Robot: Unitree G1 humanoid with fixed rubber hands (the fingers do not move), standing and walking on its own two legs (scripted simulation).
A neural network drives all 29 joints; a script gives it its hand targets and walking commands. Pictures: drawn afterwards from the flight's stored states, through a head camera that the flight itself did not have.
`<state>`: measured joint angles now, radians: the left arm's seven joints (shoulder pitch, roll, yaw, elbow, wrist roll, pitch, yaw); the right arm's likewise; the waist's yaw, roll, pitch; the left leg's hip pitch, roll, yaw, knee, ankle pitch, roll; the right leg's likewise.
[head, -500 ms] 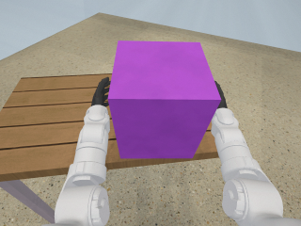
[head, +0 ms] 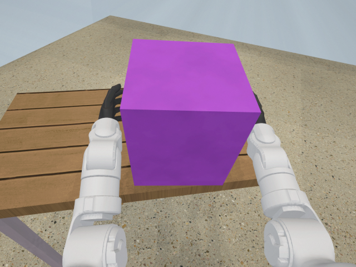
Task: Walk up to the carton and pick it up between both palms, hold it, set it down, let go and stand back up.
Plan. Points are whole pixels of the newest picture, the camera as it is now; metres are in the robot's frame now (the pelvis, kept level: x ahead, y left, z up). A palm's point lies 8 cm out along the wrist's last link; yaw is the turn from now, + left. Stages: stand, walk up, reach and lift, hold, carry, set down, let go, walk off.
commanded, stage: reach and lift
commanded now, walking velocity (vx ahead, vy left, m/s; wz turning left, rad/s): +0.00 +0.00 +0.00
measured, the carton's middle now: (181, 118) +0.43 -0.03 +0.12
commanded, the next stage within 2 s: hold in 1.92 s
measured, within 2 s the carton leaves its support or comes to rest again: neither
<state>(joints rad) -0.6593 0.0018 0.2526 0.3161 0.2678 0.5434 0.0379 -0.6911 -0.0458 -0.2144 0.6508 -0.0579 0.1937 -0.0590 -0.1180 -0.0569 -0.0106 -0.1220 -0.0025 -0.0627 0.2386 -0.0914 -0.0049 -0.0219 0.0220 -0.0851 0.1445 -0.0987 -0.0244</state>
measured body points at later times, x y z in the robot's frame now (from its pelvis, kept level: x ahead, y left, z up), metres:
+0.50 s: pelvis -0.02 +0.01 +0.00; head -0.03 +0.03 +0.45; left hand +0.40 +0.14 +0.20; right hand +0.38 -0.19 +0.20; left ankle +0.02 +0.12 -0.75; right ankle -0.01 -0.10 -0.75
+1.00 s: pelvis -0.02 +0.01 +0.00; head -0.05 +0.04 +0.45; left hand +0.39 +0.14 +0.23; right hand +0.37 -0.19 +0.24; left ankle +0.02 +0.12 -0.75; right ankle -0.01 -0.10 -0.75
